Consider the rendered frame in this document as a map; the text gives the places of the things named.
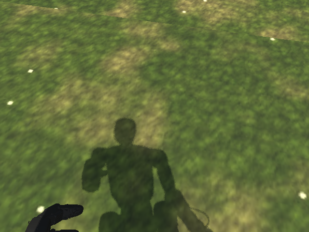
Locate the left robot hand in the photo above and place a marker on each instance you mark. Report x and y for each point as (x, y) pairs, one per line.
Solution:
(52, 215)

